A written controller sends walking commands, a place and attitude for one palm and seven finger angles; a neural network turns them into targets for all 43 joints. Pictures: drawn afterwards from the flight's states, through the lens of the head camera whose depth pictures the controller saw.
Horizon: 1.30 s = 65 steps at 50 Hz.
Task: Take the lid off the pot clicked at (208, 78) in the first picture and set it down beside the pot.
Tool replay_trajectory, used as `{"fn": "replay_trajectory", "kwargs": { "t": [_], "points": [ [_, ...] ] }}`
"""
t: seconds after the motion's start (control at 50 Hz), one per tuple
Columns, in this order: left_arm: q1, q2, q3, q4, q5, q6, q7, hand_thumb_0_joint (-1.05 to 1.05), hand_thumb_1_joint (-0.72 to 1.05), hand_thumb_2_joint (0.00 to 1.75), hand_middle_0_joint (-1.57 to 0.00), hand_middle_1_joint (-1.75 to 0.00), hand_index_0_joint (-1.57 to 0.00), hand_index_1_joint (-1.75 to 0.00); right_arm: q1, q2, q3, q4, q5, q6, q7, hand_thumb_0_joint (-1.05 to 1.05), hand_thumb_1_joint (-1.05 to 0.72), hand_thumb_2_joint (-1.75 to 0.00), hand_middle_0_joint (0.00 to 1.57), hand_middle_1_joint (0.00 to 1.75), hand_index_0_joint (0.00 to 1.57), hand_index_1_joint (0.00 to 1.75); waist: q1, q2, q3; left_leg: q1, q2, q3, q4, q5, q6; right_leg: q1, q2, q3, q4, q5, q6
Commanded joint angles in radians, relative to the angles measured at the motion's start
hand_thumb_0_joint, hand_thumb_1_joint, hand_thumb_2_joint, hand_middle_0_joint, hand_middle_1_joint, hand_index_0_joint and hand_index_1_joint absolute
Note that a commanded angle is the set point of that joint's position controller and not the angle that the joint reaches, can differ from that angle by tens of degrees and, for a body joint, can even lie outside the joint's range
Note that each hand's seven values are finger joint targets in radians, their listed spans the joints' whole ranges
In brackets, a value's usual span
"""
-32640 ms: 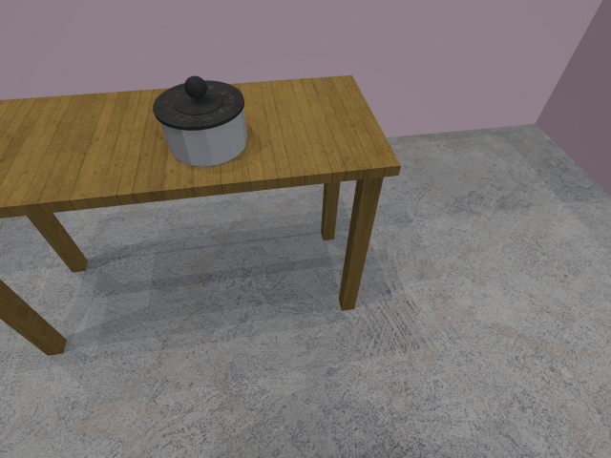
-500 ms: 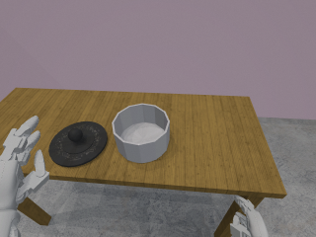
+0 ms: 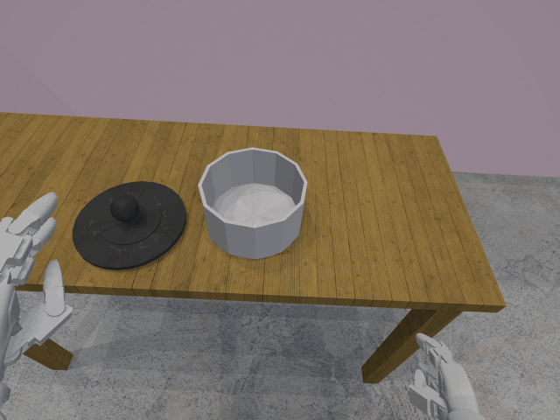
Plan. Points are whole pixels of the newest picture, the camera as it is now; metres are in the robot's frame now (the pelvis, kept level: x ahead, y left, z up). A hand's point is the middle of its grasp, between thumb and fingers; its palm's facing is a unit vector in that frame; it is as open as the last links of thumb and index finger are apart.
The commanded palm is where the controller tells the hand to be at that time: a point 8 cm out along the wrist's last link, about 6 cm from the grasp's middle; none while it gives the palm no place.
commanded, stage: step back with the hand held close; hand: left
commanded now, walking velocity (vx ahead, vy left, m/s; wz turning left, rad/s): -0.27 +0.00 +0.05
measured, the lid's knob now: (124, 208) +0.44 +0.31 -0.01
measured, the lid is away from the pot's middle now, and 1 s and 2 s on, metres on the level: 0.23 0.23 0.23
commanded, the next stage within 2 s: stop stepping back and stand still in 1.14 s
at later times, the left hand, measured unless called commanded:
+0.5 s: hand (21, 361) +0.14 +0.25 +0.15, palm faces +0.29 -0.85 -0.44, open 7.4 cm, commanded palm +0.08 +0.30 +0.18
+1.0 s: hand out of the picture +0.10 +0.27 +0.16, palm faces +0.24 -0.88 -0.40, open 7.4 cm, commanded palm +0.03 +0.32 +0.18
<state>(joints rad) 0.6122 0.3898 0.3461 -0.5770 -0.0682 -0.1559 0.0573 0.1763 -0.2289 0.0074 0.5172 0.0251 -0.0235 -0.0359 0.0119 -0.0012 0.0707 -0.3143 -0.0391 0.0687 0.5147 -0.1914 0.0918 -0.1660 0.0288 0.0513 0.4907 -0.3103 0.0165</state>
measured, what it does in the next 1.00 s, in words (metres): walks backwards: right foot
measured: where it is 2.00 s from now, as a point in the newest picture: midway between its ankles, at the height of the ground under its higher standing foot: outside the picture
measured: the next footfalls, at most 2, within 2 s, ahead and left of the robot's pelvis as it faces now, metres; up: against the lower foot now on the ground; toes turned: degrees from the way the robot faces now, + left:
right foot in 0.78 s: -0.11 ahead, -0.13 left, +0.00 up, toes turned -5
right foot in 1.30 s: -0.26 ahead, -0.07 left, +0.00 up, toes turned -8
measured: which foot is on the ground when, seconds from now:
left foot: down 0.00-1.00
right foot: down 0.00-0.50, up 0.52-0.76, down 0.78-0.94, up 0.96-1.00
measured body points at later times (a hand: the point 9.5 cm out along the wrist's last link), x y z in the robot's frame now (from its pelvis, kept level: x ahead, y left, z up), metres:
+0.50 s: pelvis -0.05 +0.02 -0.02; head -0.02 +0.05 +0.43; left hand +0.12 +0.29 +0.17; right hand +0.11 -0.23 -0.08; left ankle +0.05 +0.06 -0.73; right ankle -0.03 -0.14 -0.73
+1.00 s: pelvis -0.12 +0.05 -0.03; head -0.09 +0.10 +0.42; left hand +0.08 +0.32 +0.18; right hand +0.05 -0.20 -0.08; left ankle +0.00 +0.08 -0.73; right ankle -0.16 -0.12 -0.72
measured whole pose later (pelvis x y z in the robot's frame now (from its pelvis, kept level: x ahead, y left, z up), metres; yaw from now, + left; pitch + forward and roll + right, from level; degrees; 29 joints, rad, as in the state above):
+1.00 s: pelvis -0.12 +0.05 -0.03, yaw -3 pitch -1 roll -5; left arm 0.56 0.46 0.41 -0.69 -0.07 -0.25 0.10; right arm 0.18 -0.18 0.00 0.56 0.02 -0.07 -0.05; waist -0.02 -0.04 0.07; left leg -0.53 0.00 0.06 0.73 -0.19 0.12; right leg -0.32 0.01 0.00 0.81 -0.51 0.02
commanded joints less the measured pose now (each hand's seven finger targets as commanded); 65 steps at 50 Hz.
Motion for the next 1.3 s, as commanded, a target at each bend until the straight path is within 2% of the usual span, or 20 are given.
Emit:
{"fn": "replay_trajectory", "kwargs": {
  "t": [0.0, 0.22, 0.36, 0.44, 0.48, 0.5, 0.58, 0.72, 0.8, 0.84, 0.88, 0.92, 0.96, 1.02, 1.18, 1.2, 1.22, 1.24, 1.26, 1.28],
  "points": [
    [0.049, 0.194, 0.188, -0.315, -0.010, -0.080, 0.044, 0.00, 0.90, 0.90, -0.20, -0.30, -0.20, -0.30, -0.069, -0.110, -0.059, -0.174, -0.004, -0.061, -0.009, 0.00, -0.90, -0.90, 0.20, 0.30, 0.20, 0.30, 0.014, 0.173, -0.210, 0.106, 0.251, -0.266, -0.173, 0.156, 0.023, -0.065, -0.041, -0.031, 0.112, -0.027, -0.008],
    [0.051, 0.161, 0.180, -0.250, -0.002, -0.080, 0.061, 0.00, 0.90, 0.90, -0.20, -0.30, -0.20, -0.30, -0.035, -0.116, -0.069, -0.177, 0.012, -0.097, -0.019, 0.00, -0.90, -0.90, 0.20, 0.30, 0.20, 0.30, -0.013, 0.048, -0.116, -0.144, 0.210, -0.222, -0.155, -0.383, -0.024, -0.035, -0.091, -0.048, 0.036, -0.073, -0.037],
    [0.027, 0.168, 0.157, -0.288, 0.000, -0.108, 0.082, 0.00, 0.90, 0.90, -0.20, -0.30, -0.20, -0.30, -0.014, -0.084, -0.065, -0.147, 0.005, -0.095, -0.024, 0.00, -0.90, -0.90, 0.20, 0.30, 0.20, 0.30, -0.041, -0.083, -0.112, -0.022, 0.103, -0.153, 0.141, -0.228, -0.058, -0.216, -0.254, 0.122, -0.139, -0.017, -0.121],
    [0.010, 0.215, 0.192, -0.341, 0.003, -0.128, 0.095, 0.00, 0.90, 0.90, -0.20, -0.30, -0.20, -0.30, -0.037, -0.099, -0.066, -0.156, 0.010, -0.102, -0.031, 0.00, -0.90, -0.90, 0.20, 0.30, 0.20, 0.30, -0.034, 0.049, -0.115, -0.017, 0.169, -0.243, -0.016, -0.210, -0.041, -0.212, -0.162, -0.001, 0.005, 0.009, -0.073],
    [0.026, 0.196, 0.197, -0.346, 0.012, -0.138, 0.093, 0.00, 0.90, 0.90, -0.20, -0.30, -0.20, -0.30, -0.054, -0.115, -0.060, -0.174, 0.003, -0.118, -0.034, 0.00, -0.90, -0.90, 0.20, 0.30, 0.20, 0.30, -0.017, 0.285, -0.105, -0.184, 0.302, -0.386, -0.317, -0.499, -0.005, -0.081, -0.024, -0.083, 0.237, -0.150, -0.020],
    [0.006, 0.220, 0.228, -0.342, 0.023, -0.137, 0.096, 0.00, 0.90, 0.90, -0.20, -0.30, -0.20, -0.30, -0.052, -0.107, -0.061, -0.167, -0.009, -0.127, -0.036, 0.00, -0.90, -0.90, 0.20, 0.30, 0.20, 0.30, -0.014, 0.309, -0.117, -0.271, 0.346, -0.435, -0.397, -0.556, 0.012, -0.012, -0.003, -0.067, 0.383, -0.180, -0.014],
    [0.020, 0.171, 0.182, -0.330, 0.000, -0.131, 0.094, 0.00, 0.90, 0.90, -0.20, -0.30, -0.20, -0.30, -0.011, -0.088, -0.071, -0.123, -0.019, -0.142, -0.015, 0.00, -0.90, -0.90, 0.20, 0.30, 0.20, 0.30, -0.009, 0.160, -0.171, -0.007, 0.319, -0.322, -0.293, -0.203, 0.006, -0.150, -0.025, -0.054, 0.306, -0.230, -0.016],
    [0.013, 0.192, 0.156, -0.298, -0.005, -0.133, 0.059, 0.00, 0.90, 0.90, -0.20, -0.30, -0.20, -0.30, -0.032, -0.107, -0.064, -0.127, -0.017, -0.119, -0.005, 0.00, -0.90, -0.90, 0.20, 0.30, 0.20, 0.30, -0.006, 0.119, -0.224, 0.022, 0.206, -0.175, -0.158, -0.205, -0.088, 0.017, -0.021, -0.118, -0.128, -0.004, -0.048],
    [0.003, 0.195, 0.144, -0.299, -0.020, -0.157, 0.045, 0.00, 0.90, 0.90, -0.20, -0.30, -0.20, -0.30, -0.011, -0.100, -0.082, -0.120, 0.006, -0.101, -0.012, 0.00, -0.90, -0.90, 0.20, 0.30, 0.20, 0.30, -0.045, -0.176, -0.177, 0.195, 0.077, -0.103, 0.321, -0.214, -0.113, -0.371, -0.259, 0.007, -0.179, -0.050, -0.156],
    [-0.026, 0.214, 0.173, -0.300, -0.013, -0.146, 0.061, 0.00, 0.90, 0.90, -0.20, -0.30, -0.20, -0.30, -0.034, -0.064, -0.068, -0.111, 0.008, -0.083, -0.011, 0.00, -0.90, -0.90, 0.20, 0.30, 0.20, 0.30, -0.064, -0.164, -0.184, 0.141, 0.057, -0.082, 0.411, -0.155, -0.103, -0.351, -0.310, 0.011, -0.102, 0.276, -0.154],
    [-0.068, 0.199, 0.164, -0.298, -0.013, -0.144, 0.066, 0.00, 0.90, 0.90, -0.20, -0.30, -0.20, -0.30, -0.071, -0.067, -0.050, -0.122, 0.012, -0.077, -0.018, 0.00, -0.90, -0.90, 0.20, 0.30, 0.20, 0.30, -0.072, -0.029, -0.077, -0.006, 0.113, -0.182, 0.165, -0.080, -0.069, -0.276, -0.228, -0.055, 0.043, 0.364, -0.086],
    [-0.073, 0.209, 0.191, -0.315, -0.017, -0.159, 0.067, 0.00, 0.90, 0.90, -0.20, -0.30, -0.20, -0.30, -0.080, -0.102, -0.060, -0.135, 0.006, -0.104, -0.023, 0.00, -0.90, -0.90, 0.20, 0.30, 0.20, 0.30, -0.038, 0.275, -0.077, -0.078, 0.305, -0.417, -0.167, 0.063, 0.013, -0.231, -0.015, -0.098, 0.310, -0.126, -0.017],
    [-0.049, 0.254, 0.251, -0.350, -0.020, -0.167, 0.073, 0.00, 0.90, 0.90, -0.20, -0.30, -0.20, -0.30, -0.037, -0.095, -0.070, -0.105, -0.027, -0.131, -0.014, 0.00, -0.90, -0.90, 0.20, 0.30, 0.20, 0.30, -0.029, 0.243, -0.196, -0.087, 0.377, -0.524, -0.298, -0.173, 0.011, -0.205, 0.026, 0.031, 0.585, -0.327, -0.017],
    [-0.026, 0.216, 0.209, -0.427, -0.017, -0.154, 0.077, 0.00, 0.90, 0.90, -0.20, -0.30, -0.20, -0.30, -0.032, -0.092, -0.078, -0.108, -0.020, -0.145, 0.013, 0.00, -0.90, -0.90, 0.20, 0.30, 0.20, 0.30, -0.025, 0.203, -0.245, -0.060, 0.309, -0.370, -0.286, -0.205, -0.018, -0.214, 0.019, 0.007, 0.625, -0.220, -0.010],
    [0.065, 0.210, 0.198, -0.371, -0.021, -0.132, 0.061, 0.00, 0.90, 0.90, -0.20, -0.30, -0.20, -0.30, -0.017, -0.083, -0.068, -0.099, -0.039, -0.146, 0.016, 0.00, -0.90, -0.90, 0.20, 0.30, 0.20, 0.30, 0.000, 0.232, -0.259, -0.036, 0.223, -0.233, -0.392, -0.294, -0.147, 0.018, 0.092, -0.145, 0.144, -0.219, -0.062],
    [0.058, 0.226, 0.214, -0.356, -0.022, -0.135, 0.060, 0.00, 0.90, 0.90, -0.20, -0.30, -0.20, -0.30, -0.011, -0.082, -0.072, -0.088, -0.045, -0.146, 0.014, 0.00, -0.90, -0.90, 0.20, 0.30, 0.20, 0.30, 0.001, 0.232, -0.280, -0.015, 0.211, -0.213, -0.353, -0.240, -0.161, 0.050, 0.086, -0.143, 0.054, -0.204, -0.074],
    [-0.054, -0.056, -0.183, 0.575, 0.130, 0.107, -0.074, 0.00, 0.90, 0.90, -0.20, -0.30, -0.20, -0.30, 0.047, -0.291, -0.148, 0.120, -0.045, -0.123, 0.003, 0.00, -0.90, -0.90, 0.20, 0.30, 0.20, 0.30, -0.125, 0.094, -0.198, -0.035, 0.176, -0.445, 0.099, -0.113, -0.063, -0.114, -0.117, 0.015, 0.017, -0.112, -0.070],
    [-0.039, 0.156, 0.162, -0.399, -0.038, -0.071, 0.006, 0.00, 0.90, 0.90, -0.20, -0.30, -0.20, -0.30, 0.040, -0.022, -0.089, -0.093, -0.030, -0.142, 0.014, 0.00, -0.90, -0.90, 0.20, 0.30, 0.20, 0.30, 0.011, -0.053, -0.313, 0.291, 0.032, -0.131, 0.090, -0.183, -0.176, -0.161, -0.036, -0.123, -0.216, -0.102, -0.116],
    [-0.043, 0.315, 0.209, -0.469, -0.017, -0.142, 0.024, 0.00, 0.90, 0.90, -0.20, -0.30, -0.20, -0.30, 0.022, -0.098, -0.076, -0.107, -0.005, -0.143, -0.005, 0.00, -0.90, -0.90, 0.20, 0.30, 0.20, 0.30, -0.022, -0.215, -0.294, 0.269, -0.022, -0.069, 0.383, -0.200, -0.172, -0.248, -0.165, -0.042, -0.272, 0.012, -0.181],
    [0.027, 0.332, 0.280, -0.422, -0.038, -0.131, 0.041, 0.00, 0.90, 0.90, -0.20, -0.30, -0.20, -0.30, 0.008, -0.061, -0.069, -0.099, -0.007, -0.116, -0.007, 0.00, -0.90, -0.90, 0.20, 0.30, 0.20, 0.30, -0.031, -0.219, -0.251, 0.102, -0.037, -0.053, 0.646, -0.236, -0.150, -0.262, -0.327, 0.036, -0.244, 0.070, -0.234]
  ]
}}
